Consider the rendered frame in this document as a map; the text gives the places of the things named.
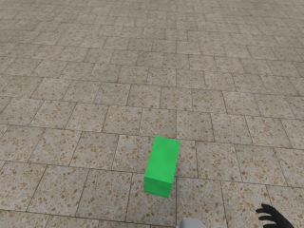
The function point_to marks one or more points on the right robot thigh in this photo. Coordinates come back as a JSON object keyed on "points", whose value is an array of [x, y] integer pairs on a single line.
{"points": [[190, 223]]}

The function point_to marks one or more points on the robot right hand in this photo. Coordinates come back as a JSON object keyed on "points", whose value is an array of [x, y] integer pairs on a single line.
{"points": [[275, 216]]}

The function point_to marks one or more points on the carton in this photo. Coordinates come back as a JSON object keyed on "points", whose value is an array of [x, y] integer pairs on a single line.
{"points": [[160, 170]]}

